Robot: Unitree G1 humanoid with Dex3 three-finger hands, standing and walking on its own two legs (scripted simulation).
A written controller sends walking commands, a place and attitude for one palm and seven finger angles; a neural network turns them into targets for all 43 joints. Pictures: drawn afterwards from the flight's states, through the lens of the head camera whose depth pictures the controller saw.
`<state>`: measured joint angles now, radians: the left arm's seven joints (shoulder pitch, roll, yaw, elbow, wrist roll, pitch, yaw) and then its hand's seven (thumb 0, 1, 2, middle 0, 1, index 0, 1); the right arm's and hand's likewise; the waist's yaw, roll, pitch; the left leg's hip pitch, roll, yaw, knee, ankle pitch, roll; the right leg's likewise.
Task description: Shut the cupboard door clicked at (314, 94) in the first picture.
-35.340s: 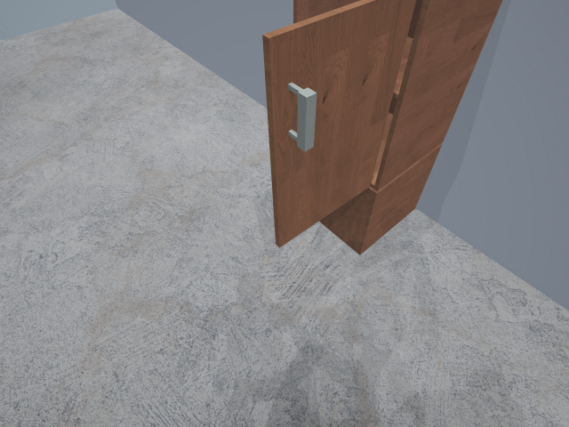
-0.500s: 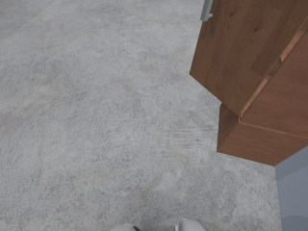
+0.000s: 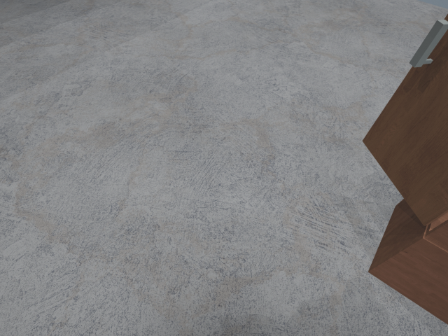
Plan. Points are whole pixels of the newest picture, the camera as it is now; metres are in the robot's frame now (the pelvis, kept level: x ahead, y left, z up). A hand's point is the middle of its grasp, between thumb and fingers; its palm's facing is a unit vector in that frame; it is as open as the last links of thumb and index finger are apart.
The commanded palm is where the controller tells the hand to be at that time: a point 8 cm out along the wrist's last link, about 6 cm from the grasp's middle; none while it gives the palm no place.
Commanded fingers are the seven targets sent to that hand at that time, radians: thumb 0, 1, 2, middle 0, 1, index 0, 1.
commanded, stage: walk to a spot facing it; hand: left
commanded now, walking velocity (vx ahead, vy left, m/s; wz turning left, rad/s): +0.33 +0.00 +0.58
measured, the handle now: (434, 44) +0.84 -0.54 +0.11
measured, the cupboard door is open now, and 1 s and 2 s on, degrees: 51 51 51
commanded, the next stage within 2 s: turn to face it in 1.10 s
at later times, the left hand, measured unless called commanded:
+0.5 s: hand out of the picture +0.10 +0.17 -0.14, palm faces +0.31 -0.93 -0.22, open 7.4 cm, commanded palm none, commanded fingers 0.00 0.90 0.90 -0.20 -0.30 -0.20 -0.30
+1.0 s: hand (98, 256) +0.28 +0.29 -0.14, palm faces +0.43 -0.88 -0.22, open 7.4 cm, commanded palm none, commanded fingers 0.00 0.90 0.90 -0.20 -0.30 -0.20 -0.30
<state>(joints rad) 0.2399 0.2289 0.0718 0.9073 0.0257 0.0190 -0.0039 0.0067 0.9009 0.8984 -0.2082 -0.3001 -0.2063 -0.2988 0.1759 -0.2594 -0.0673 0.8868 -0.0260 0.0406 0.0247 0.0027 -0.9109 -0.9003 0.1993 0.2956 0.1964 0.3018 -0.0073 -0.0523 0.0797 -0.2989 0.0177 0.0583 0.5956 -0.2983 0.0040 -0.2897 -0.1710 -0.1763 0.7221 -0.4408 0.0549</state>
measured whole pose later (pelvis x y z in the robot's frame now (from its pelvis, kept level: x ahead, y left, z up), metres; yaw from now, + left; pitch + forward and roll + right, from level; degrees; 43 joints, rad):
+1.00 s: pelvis +0.29 +0.07 +0.02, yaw +24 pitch +0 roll +1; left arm 0.19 0.20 0.08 0.96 0.03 0.00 -0.04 0.01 0.91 0.90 -0.20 -0.30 -0.20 -0.30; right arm 0.30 -0.19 -0.05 1.02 -0.04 -0.03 -0.01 -0.01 -0.93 -0.90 0.20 0.30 0.20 0.30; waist 0.00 0.00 0.06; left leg -0.11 0.00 0.09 0.41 -0.29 0.02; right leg -0.49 -0.11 -0.07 0.74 -0.22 0.01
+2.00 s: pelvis +0.53 +0.15 +0.01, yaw +3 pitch +2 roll +0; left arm 0.18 0.24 0.08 0.90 0.03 0.04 0.00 0.01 0.90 0.90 -0.20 -0.30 -0.20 -0.30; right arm 0.14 -0.25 -0.05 0.89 -0.01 0.05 -0.02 0.00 -0.91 -0.90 0.20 0.30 0.20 0.30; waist 0.01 -0.01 0.08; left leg -0.43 0.05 0.04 0.86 -0.43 -0.07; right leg -0.31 0.02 0.04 0.52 -0.25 -0.02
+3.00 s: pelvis +0.59 +0.17 +0.02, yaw -33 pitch +1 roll -3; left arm 0.14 0.26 0.09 0.88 0.02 0.09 -0.05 0.01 0.91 0.90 -0.20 -0.30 -0.20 -0.30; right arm 0.22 -0.21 -0.02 0.86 -0.03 0.02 -0.02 0.00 -0.90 -0.90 0.21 0.30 0.20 0.30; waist 0.01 -0.01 0.10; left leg -0.24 0.15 0.19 0.53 -0.30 -0.01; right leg -0.43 -0.02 -0.05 0.93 -0.46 0.05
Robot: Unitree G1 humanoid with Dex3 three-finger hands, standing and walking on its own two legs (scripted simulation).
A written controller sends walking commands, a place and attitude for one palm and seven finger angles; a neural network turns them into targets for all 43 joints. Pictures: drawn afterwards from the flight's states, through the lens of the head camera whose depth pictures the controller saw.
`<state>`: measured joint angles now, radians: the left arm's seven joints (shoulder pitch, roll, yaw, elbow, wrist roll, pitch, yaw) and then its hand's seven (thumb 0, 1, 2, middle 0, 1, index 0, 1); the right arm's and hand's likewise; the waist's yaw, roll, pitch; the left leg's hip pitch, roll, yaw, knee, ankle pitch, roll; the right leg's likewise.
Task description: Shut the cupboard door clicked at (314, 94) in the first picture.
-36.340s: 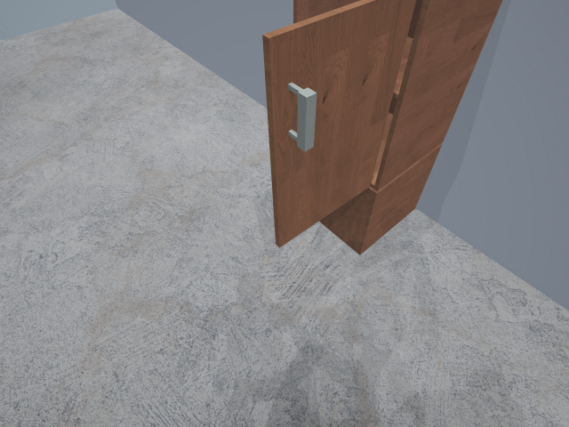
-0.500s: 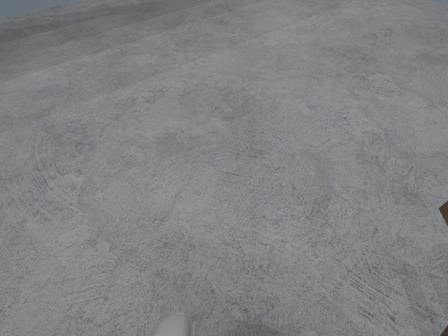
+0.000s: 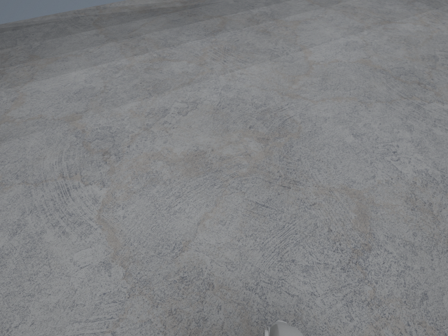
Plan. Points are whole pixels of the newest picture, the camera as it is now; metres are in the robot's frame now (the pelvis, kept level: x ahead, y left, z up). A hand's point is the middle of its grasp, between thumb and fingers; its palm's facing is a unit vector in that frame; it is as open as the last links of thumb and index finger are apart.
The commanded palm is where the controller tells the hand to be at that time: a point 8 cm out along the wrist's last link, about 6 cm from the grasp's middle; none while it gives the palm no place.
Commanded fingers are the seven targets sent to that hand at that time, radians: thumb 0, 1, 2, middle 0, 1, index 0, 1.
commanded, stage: walk to a spot facing it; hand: left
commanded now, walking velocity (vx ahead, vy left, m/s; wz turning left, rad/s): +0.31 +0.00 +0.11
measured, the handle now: out of the picture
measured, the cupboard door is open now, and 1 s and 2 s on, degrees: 51 51 51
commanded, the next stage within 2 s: turn to face it in 0.10 s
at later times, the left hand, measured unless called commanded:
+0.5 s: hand (161, 332) +0.16 +0.15 -0.19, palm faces +0.05 -0.99 -0.13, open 7.3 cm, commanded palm none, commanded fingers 0.00 0.90 0.90 -0.20 -0.30 -0.20 -0.30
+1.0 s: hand (177, 221) +0.40 +0.15 -0.16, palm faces -0.29 -0.92 -0.27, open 7.4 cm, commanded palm none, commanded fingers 0.00 0.90 0.90 -0.20 -0.30 -0.20 -0.30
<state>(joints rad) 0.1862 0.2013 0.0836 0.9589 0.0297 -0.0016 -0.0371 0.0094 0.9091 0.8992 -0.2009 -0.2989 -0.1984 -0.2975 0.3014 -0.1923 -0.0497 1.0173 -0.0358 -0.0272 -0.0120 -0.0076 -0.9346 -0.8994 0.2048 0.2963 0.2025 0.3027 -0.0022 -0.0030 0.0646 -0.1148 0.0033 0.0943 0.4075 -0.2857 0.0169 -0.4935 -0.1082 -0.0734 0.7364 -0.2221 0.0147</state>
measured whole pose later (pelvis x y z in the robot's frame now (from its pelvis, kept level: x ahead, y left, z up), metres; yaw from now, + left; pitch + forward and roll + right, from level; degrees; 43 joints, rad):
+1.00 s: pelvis +0.25 -0.03 +0.00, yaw -20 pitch +2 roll +0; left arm 0.18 0.24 0.08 0.90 0.03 0.04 0.00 0.01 0.90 0.90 -0.20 -0.30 -0.20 -0.30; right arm 0.14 -0.25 -0.05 0.89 -0.01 0.05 -0.02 0.00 -0.91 -0.90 0.20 0.30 0.20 0.30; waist 0.01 -0.01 0.08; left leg -0.43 0.05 0.04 0.86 -0.43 -0.07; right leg -0.31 0.02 0.04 0.52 -0.25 -0.02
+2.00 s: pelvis +0.31 -0.03 +0.00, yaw -57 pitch +1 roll -3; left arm 0.14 0.26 0.09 0.88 0.02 0.09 -0.05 0.01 0.91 0.90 -0.20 -0.30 -0.20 -0.30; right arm 0.22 -0.21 -0.02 0.86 -0.03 0.02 -0.02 0.00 -0.90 -0.90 0.21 0.30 0.20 0.30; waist 0.01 -0.01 0.10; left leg -0.24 0.15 0.19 0.53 -0.30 -0.01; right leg -0.43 -0.02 -0.05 0.93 -0.46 0.05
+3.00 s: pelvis +0.31 -0.09 +0.00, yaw -89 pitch +2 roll +0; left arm 0.15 0.21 0.05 0.90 0.02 0.04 0.00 0.01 0.90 0.90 -0.21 -0.30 -0.20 -0.30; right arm 0.21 -0.27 -0.05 0.91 -0.02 0.06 -0.02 0.00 -0.91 -0.90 0.20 0.30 0.20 0.30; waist -0.02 0.03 0.08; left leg -0.48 0.09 0.06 1.03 -0.44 -0.08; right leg -0.26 0.00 -0.01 0.52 -0.30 -0.02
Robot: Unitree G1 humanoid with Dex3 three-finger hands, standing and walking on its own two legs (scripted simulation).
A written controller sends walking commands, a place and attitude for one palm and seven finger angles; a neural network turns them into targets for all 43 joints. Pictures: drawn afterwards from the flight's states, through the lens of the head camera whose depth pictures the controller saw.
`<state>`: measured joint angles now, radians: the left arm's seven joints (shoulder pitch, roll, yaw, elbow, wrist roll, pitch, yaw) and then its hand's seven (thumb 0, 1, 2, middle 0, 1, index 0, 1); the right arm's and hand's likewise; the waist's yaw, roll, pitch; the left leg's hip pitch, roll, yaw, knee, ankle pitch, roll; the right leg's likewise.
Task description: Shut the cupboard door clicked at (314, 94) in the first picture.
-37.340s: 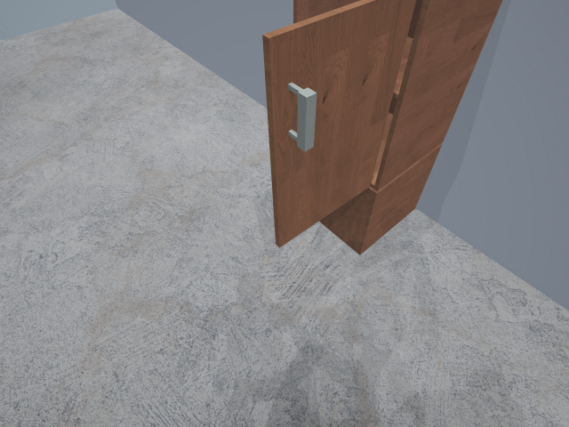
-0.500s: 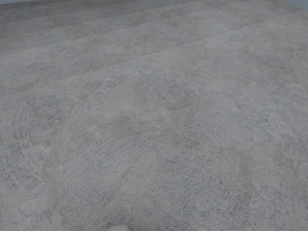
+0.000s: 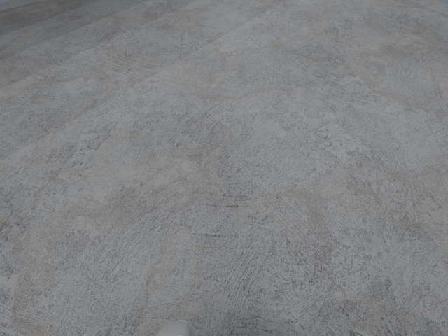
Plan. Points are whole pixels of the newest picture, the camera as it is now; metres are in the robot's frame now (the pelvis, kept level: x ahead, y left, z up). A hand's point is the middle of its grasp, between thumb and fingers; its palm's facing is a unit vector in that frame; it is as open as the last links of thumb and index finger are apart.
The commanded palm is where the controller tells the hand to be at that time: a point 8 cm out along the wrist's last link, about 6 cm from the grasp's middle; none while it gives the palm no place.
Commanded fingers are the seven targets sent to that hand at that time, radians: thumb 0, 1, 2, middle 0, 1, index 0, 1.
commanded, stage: turn to face it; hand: left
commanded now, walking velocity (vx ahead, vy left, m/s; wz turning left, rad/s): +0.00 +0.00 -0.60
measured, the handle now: out of the picture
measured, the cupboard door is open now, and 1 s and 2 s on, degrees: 51 51 51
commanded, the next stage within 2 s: none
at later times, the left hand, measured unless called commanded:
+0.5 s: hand (157, 295) +0.21 +0.16 -0.16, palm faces -0.32 -0.91 -0.26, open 7.4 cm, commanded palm none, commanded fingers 0.00 0.90 0.90 -0.20 -0.30 -0.20 -0.30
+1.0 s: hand (175, 270) +0.26 +0.13 -0.16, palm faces -0.55 -0.81 -0.19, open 7.4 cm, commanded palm none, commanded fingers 0.00 0.90 0.90 -0.20 -0.30 -0.20 -0.30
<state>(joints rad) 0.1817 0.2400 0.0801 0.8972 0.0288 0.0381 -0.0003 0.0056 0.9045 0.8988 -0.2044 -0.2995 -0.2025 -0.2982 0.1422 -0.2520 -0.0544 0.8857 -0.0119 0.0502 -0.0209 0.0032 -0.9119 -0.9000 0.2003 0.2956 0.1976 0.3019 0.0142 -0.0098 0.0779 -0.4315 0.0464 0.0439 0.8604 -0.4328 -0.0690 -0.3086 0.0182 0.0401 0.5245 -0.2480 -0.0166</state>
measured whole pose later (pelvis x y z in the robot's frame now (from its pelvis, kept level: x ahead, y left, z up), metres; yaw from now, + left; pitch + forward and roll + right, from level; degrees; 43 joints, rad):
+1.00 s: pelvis +0.06 +0.02 +0.00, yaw -36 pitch +1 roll -3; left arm 0.14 0.26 0.09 0.88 0.02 0.09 -0.05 0.01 0.91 0.90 -0.20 -0.30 -0.20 -0.30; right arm 0.22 -0.21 -0.02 0.86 -0.03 0.02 -0.02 0.00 -0.90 -0.90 0.21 0.30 0.20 0.30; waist 0.01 -0.01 0.10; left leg -0.24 0.15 0.19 0.53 -0.30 -0.01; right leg -0.43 -0.02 -0.05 0.93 -0.46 0.05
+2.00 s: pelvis +0.07 -0.05 +0.00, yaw -69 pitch +2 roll +0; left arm 0.15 0.21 0.05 0.90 0.02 0.04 0.00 0.01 0.90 0.90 -0.21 -0.30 -0.20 -0.30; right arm 0.21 -0.27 -0.05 0.91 -0.02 0.06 -0.02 0.00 -0.91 -0.90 0.20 0.30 0.20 0.30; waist -0.02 0.03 0.08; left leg -0.48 0.09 0.06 1.03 -0.44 -0.08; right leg -0.26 0.00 -0.01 0.52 -0.30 -0.02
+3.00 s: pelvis +0.08 -0.22 +0.00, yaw -83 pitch -1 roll -1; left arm 0.24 0.20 0.07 1.06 0.03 0.04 -0.03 0.01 0.91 0.90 -0.20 -0.30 -0.20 -0.30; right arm 0.24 -0.17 -0.01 0.97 -0.04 -0.04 -0.04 0.00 -0.91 -0.90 0.20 0.30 0.20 0.30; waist -0.01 -0.05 0.07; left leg -0.31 0.09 0.17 0.57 -0.25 0.03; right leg -0.44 0.00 -0.02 1.16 -0.39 -0.02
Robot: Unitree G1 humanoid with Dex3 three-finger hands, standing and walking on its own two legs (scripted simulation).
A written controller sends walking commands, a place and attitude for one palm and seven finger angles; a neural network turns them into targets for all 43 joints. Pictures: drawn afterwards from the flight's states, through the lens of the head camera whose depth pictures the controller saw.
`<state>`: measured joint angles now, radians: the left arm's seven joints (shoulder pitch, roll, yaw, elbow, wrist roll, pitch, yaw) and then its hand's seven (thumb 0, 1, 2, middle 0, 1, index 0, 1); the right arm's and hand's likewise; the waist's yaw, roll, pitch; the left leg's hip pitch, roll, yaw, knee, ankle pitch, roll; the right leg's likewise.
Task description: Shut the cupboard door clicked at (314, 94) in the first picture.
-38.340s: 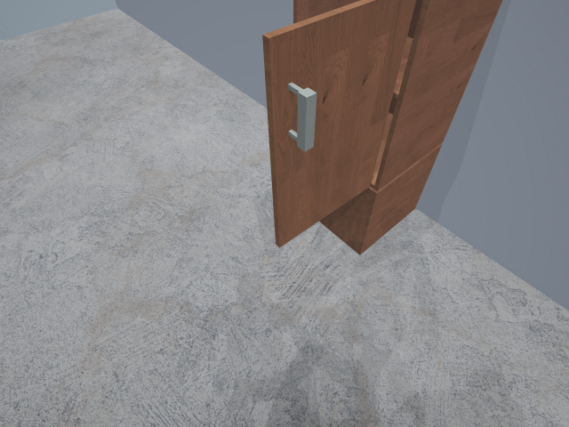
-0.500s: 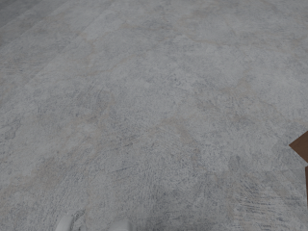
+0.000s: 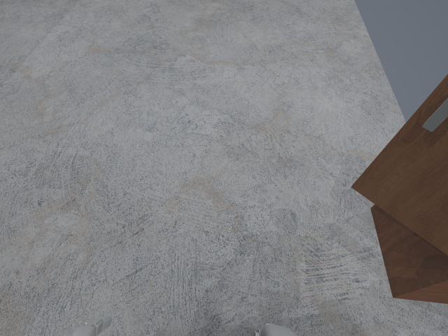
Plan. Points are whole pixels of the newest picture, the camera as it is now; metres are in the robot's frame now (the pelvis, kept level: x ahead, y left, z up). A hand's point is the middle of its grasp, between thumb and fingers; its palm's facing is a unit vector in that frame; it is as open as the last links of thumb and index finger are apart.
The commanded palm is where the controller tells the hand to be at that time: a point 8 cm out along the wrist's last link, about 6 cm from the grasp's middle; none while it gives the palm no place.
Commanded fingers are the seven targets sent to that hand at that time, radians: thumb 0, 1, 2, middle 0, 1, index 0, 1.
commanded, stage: turn to face it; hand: left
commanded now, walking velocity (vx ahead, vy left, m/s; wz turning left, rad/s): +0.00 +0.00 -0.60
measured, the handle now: out of the picture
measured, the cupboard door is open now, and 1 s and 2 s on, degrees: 51 51 51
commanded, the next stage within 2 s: take the last steps up to it in 1.16 s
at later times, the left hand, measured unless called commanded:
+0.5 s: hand (144, 315) +0.17 +0.17 -0.19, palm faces -0.25 -0.95 -0.19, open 7.4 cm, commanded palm none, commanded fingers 0.00 0.90 0.90 -0.20 -0.30 -0.20 -0.30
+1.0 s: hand (195, 278) +0.24 +0.07 -0.16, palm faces -0.53 -0.81 -0.26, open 7.4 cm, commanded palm none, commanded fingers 0.00 0.90 0.90 -0.20 -0.30 -0.20 -0.30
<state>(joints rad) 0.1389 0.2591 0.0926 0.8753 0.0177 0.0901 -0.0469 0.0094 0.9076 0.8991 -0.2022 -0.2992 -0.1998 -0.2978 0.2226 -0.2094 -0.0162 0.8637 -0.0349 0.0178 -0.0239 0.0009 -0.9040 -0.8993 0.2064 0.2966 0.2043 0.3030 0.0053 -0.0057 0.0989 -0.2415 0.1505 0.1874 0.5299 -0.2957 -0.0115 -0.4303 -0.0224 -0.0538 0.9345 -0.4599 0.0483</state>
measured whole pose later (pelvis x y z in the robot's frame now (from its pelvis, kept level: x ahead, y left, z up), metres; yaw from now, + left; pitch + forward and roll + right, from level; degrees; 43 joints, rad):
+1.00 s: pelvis +0.05 -0.04 +0.00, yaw -33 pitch +2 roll +0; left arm 0.15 0.21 0.05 0.90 0.02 0.04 0.00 0.01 0.90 0.90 -0.21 -0.30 -0.20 -0.30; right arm 0.21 -0.27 -0.05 0.91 -0.02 0.06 -0.02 0.00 -0.91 -0.90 0.20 0.30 0.20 0.30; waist -0.02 0.03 0.08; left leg -0.48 0.09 0.06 1.03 -0.44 -0.08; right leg -0.26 0.00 -0.01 0.52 -0.30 -0.02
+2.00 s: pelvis +0.16 -0.18 -0.01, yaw -47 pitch -1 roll -1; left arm 0.24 0.20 0.07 1.06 0.03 0.04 -0.03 0.01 0.91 0.90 -0.20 -0.30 -0.20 -0.30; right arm 0.24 -0.17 -0.01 0.97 -0.04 -0.04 -0.04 0.00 -0.91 -0.90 0.20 0.30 0.20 0.30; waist -0.01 -0.05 0.07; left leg -0.31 0.09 0.17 0.57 -0.25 0.03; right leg -0.44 0.00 -0.02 1.16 -0.39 -0.02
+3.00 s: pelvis +0.16 -0.22 +0.00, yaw -46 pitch -1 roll +0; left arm 0.29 0.15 0.00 1.12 0.01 0.01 0.02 0.01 0.91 0.90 -0.20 -0.30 -0.20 -0.30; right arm 0.21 -0.17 -0.02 1.07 0.00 0.01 -0.02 -0.01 -0.93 -0.90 0.20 0.30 0.20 0.30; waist 0.00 0.00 0.03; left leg -0.21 -0.01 0.07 0.40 -0.18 0.03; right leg -0.15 0.00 0.02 0.42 -0.25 0.01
